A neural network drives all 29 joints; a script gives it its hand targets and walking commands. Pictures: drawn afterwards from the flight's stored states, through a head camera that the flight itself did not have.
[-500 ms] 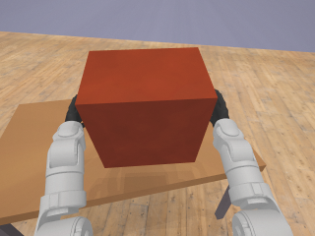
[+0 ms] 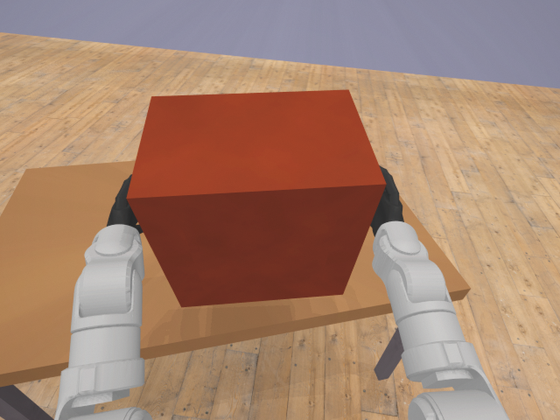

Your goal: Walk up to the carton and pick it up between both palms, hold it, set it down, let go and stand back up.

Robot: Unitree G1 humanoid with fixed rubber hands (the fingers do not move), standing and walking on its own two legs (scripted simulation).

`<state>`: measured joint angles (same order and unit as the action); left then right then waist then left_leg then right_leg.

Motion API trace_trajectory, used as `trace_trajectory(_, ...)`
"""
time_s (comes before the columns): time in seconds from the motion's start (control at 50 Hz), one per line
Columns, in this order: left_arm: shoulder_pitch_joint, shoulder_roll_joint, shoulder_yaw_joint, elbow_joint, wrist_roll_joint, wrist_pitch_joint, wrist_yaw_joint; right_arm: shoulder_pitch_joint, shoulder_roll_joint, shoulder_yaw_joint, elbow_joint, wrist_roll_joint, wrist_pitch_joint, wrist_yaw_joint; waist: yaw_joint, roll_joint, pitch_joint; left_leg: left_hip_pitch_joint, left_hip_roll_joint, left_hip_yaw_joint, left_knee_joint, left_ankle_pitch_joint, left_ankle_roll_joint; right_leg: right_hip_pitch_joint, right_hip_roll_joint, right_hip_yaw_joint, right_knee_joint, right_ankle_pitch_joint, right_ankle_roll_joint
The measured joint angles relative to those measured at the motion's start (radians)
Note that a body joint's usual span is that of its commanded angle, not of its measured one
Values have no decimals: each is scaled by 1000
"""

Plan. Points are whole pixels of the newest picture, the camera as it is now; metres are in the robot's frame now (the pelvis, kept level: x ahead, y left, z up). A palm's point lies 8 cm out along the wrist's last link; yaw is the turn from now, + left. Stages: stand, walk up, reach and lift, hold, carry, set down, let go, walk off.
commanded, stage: hold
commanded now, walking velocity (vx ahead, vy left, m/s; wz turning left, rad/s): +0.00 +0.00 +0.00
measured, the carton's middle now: (258, 207) +0.41 +0.00 +0.13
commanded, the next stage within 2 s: none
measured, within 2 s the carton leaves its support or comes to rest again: neither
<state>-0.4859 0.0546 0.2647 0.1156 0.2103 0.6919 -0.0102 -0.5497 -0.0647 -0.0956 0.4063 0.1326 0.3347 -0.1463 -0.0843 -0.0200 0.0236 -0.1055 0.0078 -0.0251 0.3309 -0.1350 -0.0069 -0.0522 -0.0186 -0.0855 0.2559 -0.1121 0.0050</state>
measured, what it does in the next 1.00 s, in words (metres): stands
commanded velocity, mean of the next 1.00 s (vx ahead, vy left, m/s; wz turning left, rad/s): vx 0.00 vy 0.00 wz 0.00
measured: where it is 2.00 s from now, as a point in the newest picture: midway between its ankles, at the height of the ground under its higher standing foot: outside the picture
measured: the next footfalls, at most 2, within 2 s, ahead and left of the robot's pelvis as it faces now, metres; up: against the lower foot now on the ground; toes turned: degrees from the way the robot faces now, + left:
none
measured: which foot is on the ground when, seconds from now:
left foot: down 0.00-1.00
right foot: down 0.00-1.00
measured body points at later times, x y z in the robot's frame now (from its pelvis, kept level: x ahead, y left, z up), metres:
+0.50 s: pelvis +0.01 -0.01 +0.00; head -0.04 +0.02 +0.45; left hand +0.37 +0.20 +0.15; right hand +0.38 -0.16 +0.18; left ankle +0.03 +0.12 -0.75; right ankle +0.02 -0.12 -0.75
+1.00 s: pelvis +0.00 +0.00 +0.00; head -0.04 +0.00 +0.45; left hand +0.39 +0.17 +0.17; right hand +0.38 -0.20 +0.17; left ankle +0.03 +0.12 -0.75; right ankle +0.02 -0.12 -0.75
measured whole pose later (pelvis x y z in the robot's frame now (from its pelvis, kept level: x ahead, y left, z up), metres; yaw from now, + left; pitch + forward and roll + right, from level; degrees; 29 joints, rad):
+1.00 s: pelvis +0.00 +0.00 +0.00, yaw -3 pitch -4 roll +0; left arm -0.59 0.02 0.34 0.27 0.21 0.64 0.00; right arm -0.64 -0.10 -0.11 0.51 0.09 0.33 -0.09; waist -0.04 0.00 -0.04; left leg -0.10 0.02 0.02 0.30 -0.12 0.00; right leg -0.09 -0.01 -0.04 0.28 -0.12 0.00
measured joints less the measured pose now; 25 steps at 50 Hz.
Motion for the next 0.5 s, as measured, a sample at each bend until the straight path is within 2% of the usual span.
trace_trajectory(0.14, -68, -30, 32, 99, -7, -30, 18, -36, -29, -30, 55, -42, -4, 47, 23, 26, -34, -10, -2, 37, -24, 13, 11, -45, -4, 37, 22, 1, 4)
trace_trajectory(0.22, -93, -32, 59, 139, -5, -47, 21, -67, -36, -25, 87, -46, -7, 55, 39, 25, -56, -3, 3, 46, -32, 12, 9, -48, 1, 46, 27, -4, 1)
trace_trajectory(0.32, -94, -17, 96, 145, 14, -44, -11, -98, -24, -1, 117, -34, -1, 41, 43, 4, -58, 31, 12, 36, -35, 4, 1, -11, 10, 36, 23, -14, -6)
trace_trajectory(0.42, -66, 8, 109, 115, 30, -21, -44, -99, 10, 17, 119, -16, 10, 13, 31, -31, -41, 62, 15, 12, -34, -2, -10, 33, 14, 12, 16, -25, -13)
trace_trajectory(0.5, -35, 26, 90, 82, 26, -7, -50, -77, 33, 17, 98, -9, 13, -7, 21, -50, -26, 60, 13, -7, -24, -5, -15, 46, 13, -7, 10, -27, -15)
